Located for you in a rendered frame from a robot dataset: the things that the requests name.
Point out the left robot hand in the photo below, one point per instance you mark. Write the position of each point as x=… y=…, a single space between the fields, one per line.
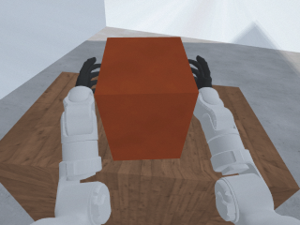
x=85 y=75

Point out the robot left forearm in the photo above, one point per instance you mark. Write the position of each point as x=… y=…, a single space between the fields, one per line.
x=79 y=138

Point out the robot right upper arm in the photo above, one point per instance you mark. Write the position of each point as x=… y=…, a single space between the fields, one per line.
x=244 y=199

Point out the carton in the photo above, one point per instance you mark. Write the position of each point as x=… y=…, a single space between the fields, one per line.
x=146 y=95

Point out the robot left upper arm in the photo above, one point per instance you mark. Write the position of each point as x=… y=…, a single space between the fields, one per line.
x=86 y=203

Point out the right robot hand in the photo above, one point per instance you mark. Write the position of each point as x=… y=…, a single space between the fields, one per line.
x=203 y=74

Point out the pedestal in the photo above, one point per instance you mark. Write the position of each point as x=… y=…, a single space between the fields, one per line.
x=165 y=191

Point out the robot right forearm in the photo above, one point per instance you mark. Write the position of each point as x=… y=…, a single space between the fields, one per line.
x=229 y=155

